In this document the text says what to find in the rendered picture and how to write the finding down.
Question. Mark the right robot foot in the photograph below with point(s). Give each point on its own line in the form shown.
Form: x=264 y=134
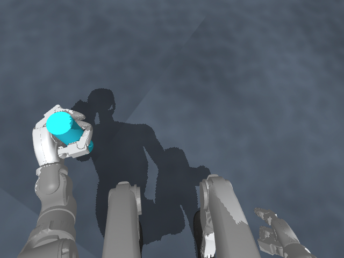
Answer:
x=198 y=234

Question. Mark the left robot arm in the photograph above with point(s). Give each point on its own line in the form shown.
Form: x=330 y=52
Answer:
x=54 y=235

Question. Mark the left robot hand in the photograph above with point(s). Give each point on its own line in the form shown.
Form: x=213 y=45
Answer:
x=49 y=149

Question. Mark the right robot arm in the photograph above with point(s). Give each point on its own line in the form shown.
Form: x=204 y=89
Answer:
x=296 y=250

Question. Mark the can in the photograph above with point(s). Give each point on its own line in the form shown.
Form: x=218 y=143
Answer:
x=65 y=128

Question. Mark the right robot hand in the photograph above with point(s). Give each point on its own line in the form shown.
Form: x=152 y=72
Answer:
x=272 y=241

